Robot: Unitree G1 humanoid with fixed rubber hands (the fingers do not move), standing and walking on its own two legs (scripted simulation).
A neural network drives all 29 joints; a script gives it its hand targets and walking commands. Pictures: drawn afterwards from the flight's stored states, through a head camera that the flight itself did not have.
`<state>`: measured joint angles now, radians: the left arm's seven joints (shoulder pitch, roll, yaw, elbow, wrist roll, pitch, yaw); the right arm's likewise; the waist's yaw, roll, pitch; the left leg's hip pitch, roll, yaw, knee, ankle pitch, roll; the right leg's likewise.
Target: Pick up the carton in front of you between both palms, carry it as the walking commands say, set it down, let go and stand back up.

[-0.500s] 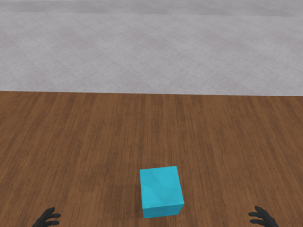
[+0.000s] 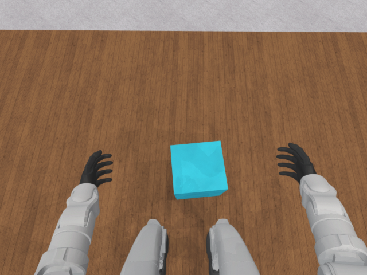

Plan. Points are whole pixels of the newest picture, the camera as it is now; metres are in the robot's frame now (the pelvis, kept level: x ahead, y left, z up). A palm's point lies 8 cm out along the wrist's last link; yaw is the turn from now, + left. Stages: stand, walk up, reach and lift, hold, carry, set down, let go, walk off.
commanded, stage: reach and lift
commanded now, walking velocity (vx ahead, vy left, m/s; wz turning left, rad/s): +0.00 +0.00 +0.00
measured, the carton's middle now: (196, 172) +0.42 -0.04 -0.58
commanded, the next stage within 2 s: none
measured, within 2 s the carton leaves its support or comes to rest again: neither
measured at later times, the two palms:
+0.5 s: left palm (135, 145) +0.42 +0.15 -0.18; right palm (267, 133) +0.45 -0.23 -0.18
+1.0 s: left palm (146, 167) +0.41 +0.16 -0.42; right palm (246, 161) +0.43 -0.23 -0.43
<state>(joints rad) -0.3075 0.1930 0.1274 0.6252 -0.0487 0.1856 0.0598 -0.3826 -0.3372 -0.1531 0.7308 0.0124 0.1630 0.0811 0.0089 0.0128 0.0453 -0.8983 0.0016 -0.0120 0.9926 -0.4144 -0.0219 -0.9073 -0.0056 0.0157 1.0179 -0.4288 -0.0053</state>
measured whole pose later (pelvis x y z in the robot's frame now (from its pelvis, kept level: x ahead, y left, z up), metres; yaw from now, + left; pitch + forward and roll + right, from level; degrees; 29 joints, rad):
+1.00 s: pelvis -0.08 +0.00 -0.27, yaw +3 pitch +46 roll +3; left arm -1.06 0.17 0.19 0.81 -0.16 0.07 0.19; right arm -1.16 -0.43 -0.11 0.97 0.16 0.06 -0.01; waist -0.01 0.03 0.07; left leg -2.19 -0.05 -0.02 1.92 -0.52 -0.06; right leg -2.22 0.03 0.06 1.96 -0.54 0.02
